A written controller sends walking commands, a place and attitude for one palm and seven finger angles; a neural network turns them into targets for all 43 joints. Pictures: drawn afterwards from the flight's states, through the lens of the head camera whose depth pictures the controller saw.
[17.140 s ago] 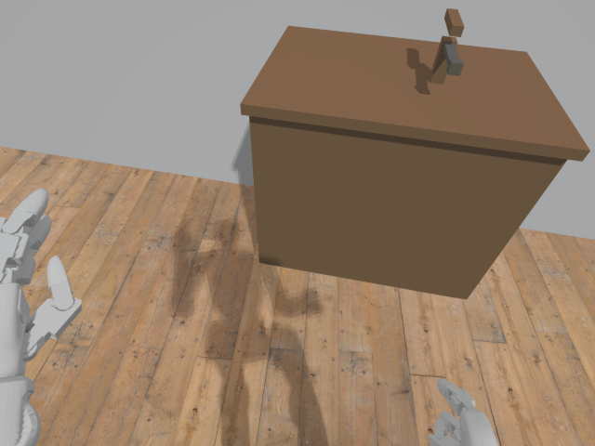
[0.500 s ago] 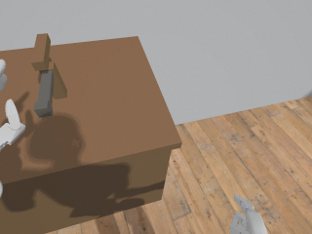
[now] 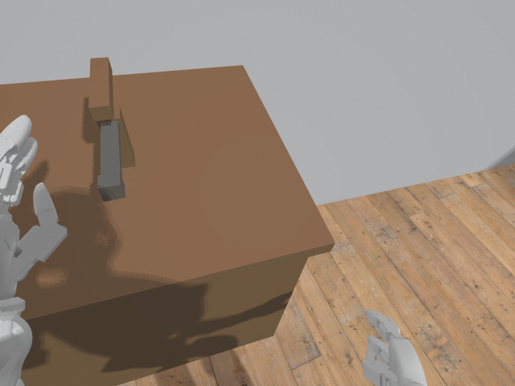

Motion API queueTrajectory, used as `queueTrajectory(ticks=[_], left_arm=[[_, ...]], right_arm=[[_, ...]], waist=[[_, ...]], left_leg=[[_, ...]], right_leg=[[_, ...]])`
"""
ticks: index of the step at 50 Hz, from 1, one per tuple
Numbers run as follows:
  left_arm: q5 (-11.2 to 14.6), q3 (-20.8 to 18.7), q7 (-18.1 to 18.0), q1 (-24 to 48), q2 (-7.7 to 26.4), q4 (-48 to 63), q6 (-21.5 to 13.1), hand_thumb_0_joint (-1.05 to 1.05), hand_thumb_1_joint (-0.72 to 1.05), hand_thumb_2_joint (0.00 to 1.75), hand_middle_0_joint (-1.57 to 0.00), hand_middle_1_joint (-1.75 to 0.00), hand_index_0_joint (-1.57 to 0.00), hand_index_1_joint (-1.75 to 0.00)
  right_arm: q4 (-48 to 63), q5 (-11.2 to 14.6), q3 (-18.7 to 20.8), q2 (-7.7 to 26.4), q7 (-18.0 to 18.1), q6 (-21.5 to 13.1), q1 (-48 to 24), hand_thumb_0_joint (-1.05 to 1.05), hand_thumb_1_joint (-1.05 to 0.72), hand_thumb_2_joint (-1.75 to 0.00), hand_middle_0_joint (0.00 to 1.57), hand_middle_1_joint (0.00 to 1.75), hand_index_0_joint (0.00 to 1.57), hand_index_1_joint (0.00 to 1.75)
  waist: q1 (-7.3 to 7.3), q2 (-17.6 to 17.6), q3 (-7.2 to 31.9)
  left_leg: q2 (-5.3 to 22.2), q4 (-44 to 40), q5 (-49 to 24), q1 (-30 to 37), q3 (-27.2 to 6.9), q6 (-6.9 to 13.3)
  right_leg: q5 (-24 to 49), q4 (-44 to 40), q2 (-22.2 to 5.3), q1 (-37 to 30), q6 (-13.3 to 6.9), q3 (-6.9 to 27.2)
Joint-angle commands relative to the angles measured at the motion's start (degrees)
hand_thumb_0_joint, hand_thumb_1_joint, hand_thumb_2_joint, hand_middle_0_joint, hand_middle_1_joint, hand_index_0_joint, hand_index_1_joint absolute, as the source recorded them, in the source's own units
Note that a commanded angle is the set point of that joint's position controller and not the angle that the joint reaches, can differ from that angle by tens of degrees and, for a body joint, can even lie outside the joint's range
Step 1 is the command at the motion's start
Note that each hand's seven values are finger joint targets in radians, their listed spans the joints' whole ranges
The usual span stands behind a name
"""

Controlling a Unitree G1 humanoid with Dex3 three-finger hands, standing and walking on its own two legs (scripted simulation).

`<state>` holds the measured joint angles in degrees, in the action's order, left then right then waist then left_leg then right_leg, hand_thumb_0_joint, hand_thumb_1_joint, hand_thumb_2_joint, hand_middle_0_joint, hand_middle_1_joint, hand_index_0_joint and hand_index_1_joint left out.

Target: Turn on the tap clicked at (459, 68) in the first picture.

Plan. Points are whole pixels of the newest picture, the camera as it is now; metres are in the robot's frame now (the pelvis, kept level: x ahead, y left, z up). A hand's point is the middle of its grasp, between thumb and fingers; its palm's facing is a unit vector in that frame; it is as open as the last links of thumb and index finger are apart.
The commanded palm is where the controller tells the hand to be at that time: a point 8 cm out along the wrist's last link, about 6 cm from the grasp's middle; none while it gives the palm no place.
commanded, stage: come to a stop and stand still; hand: left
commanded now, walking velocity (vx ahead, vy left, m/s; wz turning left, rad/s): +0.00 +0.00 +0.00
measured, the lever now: (111, 186) +0.33 +0.25 +0.13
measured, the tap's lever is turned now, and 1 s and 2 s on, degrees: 0 0 0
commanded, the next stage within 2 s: look again from close up in 0.14 s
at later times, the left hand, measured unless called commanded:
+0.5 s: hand (70, 262) +0.20 +0.23 +0.16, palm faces +0.43 -0.83 -0.35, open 7.4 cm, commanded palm +0.14 +0.26 +0.18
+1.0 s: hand (51, 219) +0.23 +0.25 +0.19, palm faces +0.50 -0.77 -0.39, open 7.4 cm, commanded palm +0.14 +0.24 +0.18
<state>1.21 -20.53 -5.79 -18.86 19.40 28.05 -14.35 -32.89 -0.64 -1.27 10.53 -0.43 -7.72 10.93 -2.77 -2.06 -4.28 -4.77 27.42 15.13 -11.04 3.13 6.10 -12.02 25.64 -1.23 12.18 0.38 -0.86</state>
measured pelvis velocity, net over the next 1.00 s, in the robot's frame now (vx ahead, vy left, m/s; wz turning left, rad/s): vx -0.01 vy -0.04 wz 0.01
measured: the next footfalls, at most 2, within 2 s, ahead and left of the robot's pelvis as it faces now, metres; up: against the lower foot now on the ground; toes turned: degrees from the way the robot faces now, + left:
none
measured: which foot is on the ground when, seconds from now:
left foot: down 0.00-1.00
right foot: down 0.00-1.00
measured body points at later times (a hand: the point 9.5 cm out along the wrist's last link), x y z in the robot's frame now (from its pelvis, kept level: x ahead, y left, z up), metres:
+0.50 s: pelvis -0.01 -0.02 +0.00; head +0.00 -0.01 +0.45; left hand +0.17 +0.28 +0.18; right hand +0.17 -0.24 -0.07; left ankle +0.00 +0.04 -0.74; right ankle +0.02 -0.15 -0.74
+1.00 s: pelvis -0.01 -0.04 +0.00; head +0.02 -0.02 +0.45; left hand +0.20 +0.29 +0.21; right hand +0.17 -0.26 -0.07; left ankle +0.00 +0.04 -0.74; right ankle +0.02 -0.15 -0.74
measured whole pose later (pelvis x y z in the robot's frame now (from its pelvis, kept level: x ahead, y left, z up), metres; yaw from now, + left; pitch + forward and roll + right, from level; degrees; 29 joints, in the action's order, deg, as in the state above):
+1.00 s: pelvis -0.01 -0.04 +0.00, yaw +1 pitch +0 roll -1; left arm 2.4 -26.6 -5.1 -11.4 26.3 17.8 -15.1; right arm -33.8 0.1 -0.7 11.9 0.6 -8.9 12.1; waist -3.1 -1.4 -4.2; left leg -2.4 27.3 13.5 -13.4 1.5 3.6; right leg -9.9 24.1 1.0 13.7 -1.0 -2.6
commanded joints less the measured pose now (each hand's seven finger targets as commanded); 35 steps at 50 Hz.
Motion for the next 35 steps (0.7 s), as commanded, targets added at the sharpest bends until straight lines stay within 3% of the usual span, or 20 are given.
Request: queueTrajectory(ticks=[1, 3, 8, 10, 13, 14, 18, 19, 22, 26, 28, 29, 33, 35], left_arm=[[0.3, -5.4, -0.1, -1.2, 9.4, 7.2, -1.7, 0.00, 0.90, 0.90, -0.20, -0.30, -0.20, -0.30], [0.5, -7.5, -0.2, -0.1, 11.4, 9.2, -1.9, 0.00, 0.90, 0.90, -0.20, -0.30, -0.20, -0.30], [0.8, -7.7, -0.3, 1.2, 12.5, 15.3, -2.5, 0.00, 0.90, 0.90, -0.20, -0.30, -0.20, -0.30], [0.8, -6.3, -0.4, 0.6, 11.4, 16.4, -2.7, 0.00, 0.90, 0.90, -0.20, -0.30, -0.20, -0.30], [0.7, -6.2, -0.7, -0.7, 10.8, 14.4, -2.3, 0.00, 0.90, 0.90, -0.20, -0.30, -0.20, -0.30], [0.8, -5.0, -0.7, -1.2, 9.4, 12.6, -2.2, 0.00, 0.90, 0.90, -0.20, -0.30, -0.20, -0.30], [0.6, -5.9, -1.1, -1.2, 9.8, 8.5, -1.7, 0.00, 0.90, 0.90, -0.20, -0.30, -0.20, -0.30], [0.7, -4.3, -0.8, -0.7, 8.3, 7.5, -1.7, 0.00, 0.90, 0.90, -0.20, -0.30, -0.20, -0.30], [0.6, -4.1, -0.8, 0.6, 8.8, 7.3, -1.7, 0.00, 0.90, 0.90, -0.20, -0.30, -0.20, -0.30], [0.6, -4.0, -0.9, 2.0, 9.6, 9.0, -1.7, 0.00, 0.90, 0.90, -0.20, -0.30, -0.20, -0.30], [0.4, -4.9, -1.1, 2.9, 10.8, 10.5, -1.7, 0.00, 0.90, 0.90, -0.20, -0.30, -0.20, -0.30], [0.5, -4.0, -1.1, 2.9, 9.7, 10.6, -1.9, 0.00, 0.90, 0.90, -0.20, -0.30, -0.20, -0.30], [0.6, -6.0, -1.4, 0.6, 11.3, 11.1, -1.8, 0.00, 0.90, 0.90, -0.20, -0.30, -0.20, -0.30], [0.9, -5.2, -1.3, -0.5, 10.4, 10.8, -1.8, 0.00, 0.90, 0.90, -0.20, -0.30, -0.20, -0.30]], right_arm=[[8.8, 0.8, 3.9, 8.7, 0.7, -1.0, -3.2, 0.00, -0.90, -0.90, 0.20, 0.30, 0.20, 0.30], [9.3, 1.0, 3.8, 8.5, 1.0, -0.3, -4.2, 0.00, -0.90, -0.90, 0.20, 0.30, 0.20, 0.30], [10.4, 1.0, 3.6, 8.1, 1.5, -0.3, -5.3, 0.00, -0.90, -0.90, 0.20, 0.30, 0.20, 0.30], [10.5, 0.8, 3.9, 8.3, 1.4, -0.5, -4.5, 0.00, -0.90, -0.90, 0.20, 0.30, 0.20, 0.30], [9.8, 1.0, 3.9, 8.3, 1.4, -0.8, -4.6, 0.00, -0.90, -0.90, 0.20, 0.30, 0.20, 0.30], [9.5, 0.8, 3.9, 8.6, 1.4, -0.5, -4.1, 0.00, -0.90, -0.90, 0.20, 0.30, 0.20, 0.30], [9.0, 1.3, 4.0, 8.5, 1.9, -0.2, -4.3, 0.00, -0.90, -0.90, 0.20, 0.30, 0.20, 0.30], [8.9, 1.1, 3.9, 8.7, 2.0, 0.0, -3.9, 0.00, -0.90, -0.90, 0.20, 0.30, 0.20, 0.30], [9.2, 1.2, 3.9, 8.7, 2.3, -0.2, -4.1, 0.00, -0.90, -0.90, 0.20, 0.30, 0.20, 0.30], [9.3, 1.1, 3.7, 8.6, 2.6, -0.7, -4.9, 0.00, -0.90, -0.90, 0.20, 0.30, 0.20, 0.30], [8.9, 1.2, 3.6, 8.5, 2.8, -1.1, -5.6, 0.00, -0.90, -0.90, 0.20, 0.30, 0.20, 0.30], [8.9, 0.8, 3.4, 8.6, 2.8, -1.2, -5.2, 0.00, -0.90, -0.90, 0.20, 0.30, 0.20, 0.30], [8.7, 1.1, 3.7, 8.6, 2.8, -1.8, -5.1, 0.00, -0.90, -0.90, 0.20, 0.30, 0.20, 0.30], [9.0, 1.1, 3.9, 8.5, 2.7, -1.8, -4.6, 0.00, -0.90, -0.90, 0.20, 0.30, 0.20, 0.30]], waist=[[1.31, 5.8, 9.4], [1.37, 5.6, 9.5], [1.31, 9.4, 11.4], [1.30, 10.3, 11.9], [1.19, 8.6, 11.6], [1.37, 8.1, 10.8], [1.30, 5.0, 8.7], [1.52, 4.2, 8.2], [1.41, 3.7, 6.9], [1.36, 3.0, 6.6], [1.36, 4.6, 6.4], [1.43, 4.8, 6.8], [1.15, 5.3, 8.4], [1.30, 5.1, 8.7]], left_leg=[[11.7, -6.2, -27.2, 1.3, -9.6, -10.9], [10.9, -6.6, -26.1, 0.7, -9.1, -11.2], [10.6, -6.4, -25.7, 1.8, -9.0, -10.6], [11.1, -6.3, -26.5, 2.6, -9.4, -10.3], [10.9, -6.4, -23.4, 2.2, -9.3, -10.3], [10.8, -6.9, -20.9, 0.7, -9.5, -10.0], [9.9, -7.9, -9.5, -3.6, -8.9, -8.5], [9.4, -8.2, -7.0, -4.4, -9.0, -8.1], [8.9, -8.9, -0.9, -6.1, -9.3, -6.5], [8.2, -8.2, 2.1, -5.5, -8.8, -4.7], [8.0, -7.9, 2.9, -4.7, -8.7, -4.4], [7.9, -8.1, 2.8, -5.4, -8.9, -4.3], [7.7, -7.1, -0.9, -4.5, -8.6, -4.5], [7.5, -6.3, -2.7, -4.1, -8.3, -4.4]], right_leg=[[6.3, 0.0, -0.4, -4.2, -2.2, -0.5], [7.6, 0.3, -0.2, -5.2, -2.2, -0.8], [8.0, 1.0, -0.4, -6.8, -2.1, -0.8], [6.9, 1.1, -0.3, -6.8, -2.1, -0.8], [7.0, 0.3, -0.5, -7.0, -2.1, -0.6], [6.4, 0.0, -0.5, -7.2, -2.1, -0.6], [7.0, -2.1, -1.3, -8.6, -2.1, 1.0], [6.4, -2.6, -1.5, -8.4, -2.2, 1.2], [3.3, -4.2, -2.1, -8.0, -2.3, 2.8], [-0.6, -6.7, -2.8, -6.1, -2.3, 4.7], [-2.7, -7.7, -2.9, -4.6, -2.5, 5.4], [-2.7, -7.4, -2.8, -5.6, -2.5, 4.9], [0.8, -6.8, -3.0, -6.9, -2.6, 5.1], [2.2, -6.6, -3.4, -6.9, -2.8, 5.3]])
